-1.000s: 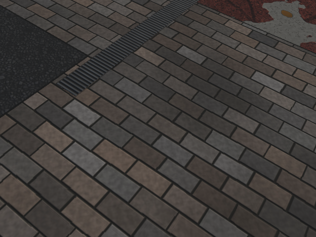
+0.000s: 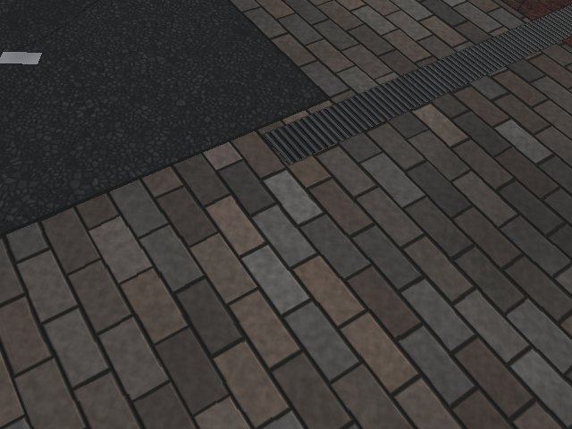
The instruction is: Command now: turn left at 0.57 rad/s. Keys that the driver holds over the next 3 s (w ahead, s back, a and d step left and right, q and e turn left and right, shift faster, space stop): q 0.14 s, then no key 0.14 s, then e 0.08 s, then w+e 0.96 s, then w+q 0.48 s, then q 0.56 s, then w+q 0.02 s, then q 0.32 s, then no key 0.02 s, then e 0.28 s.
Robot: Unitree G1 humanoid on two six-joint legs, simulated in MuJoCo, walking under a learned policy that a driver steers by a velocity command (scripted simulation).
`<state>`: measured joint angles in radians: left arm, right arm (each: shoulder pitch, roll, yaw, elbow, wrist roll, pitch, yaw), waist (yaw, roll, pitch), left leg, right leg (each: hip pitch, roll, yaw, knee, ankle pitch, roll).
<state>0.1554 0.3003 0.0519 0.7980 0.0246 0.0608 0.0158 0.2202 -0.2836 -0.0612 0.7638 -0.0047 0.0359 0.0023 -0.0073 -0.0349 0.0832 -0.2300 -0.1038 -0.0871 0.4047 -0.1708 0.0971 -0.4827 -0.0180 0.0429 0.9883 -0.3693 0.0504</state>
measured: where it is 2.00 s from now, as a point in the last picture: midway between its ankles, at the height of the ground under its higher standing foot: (367, 302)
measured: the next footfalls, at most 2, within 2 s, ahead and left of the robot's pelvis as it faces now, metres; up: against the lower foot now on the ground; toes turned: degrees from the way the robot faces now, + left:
right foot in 0.30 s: +0.08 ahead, -0.13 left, +0.00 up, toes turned +13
left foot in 0.70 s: +0.10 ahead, +0.08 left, +0.00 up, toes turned -3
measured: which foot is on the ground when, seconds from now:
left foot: down 0.00-0.30, up 0.32-0.68, down 0.70-1.00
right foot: up 0.00-0.28, down 0.30-0.70, up 0.72-1.00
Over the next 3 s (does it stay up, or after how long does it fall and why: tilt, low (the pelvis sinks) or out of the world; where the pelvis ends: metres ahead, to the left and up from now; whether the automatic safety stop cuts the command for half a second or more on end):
stays up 0.82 -0.19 -0.01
